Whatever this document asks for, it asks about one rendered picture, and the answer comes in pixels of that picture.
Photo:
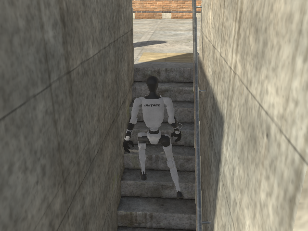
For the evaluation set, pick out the stairs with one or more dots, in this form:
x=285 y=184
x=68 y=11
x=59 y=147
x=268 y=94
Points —
x=152 y=204

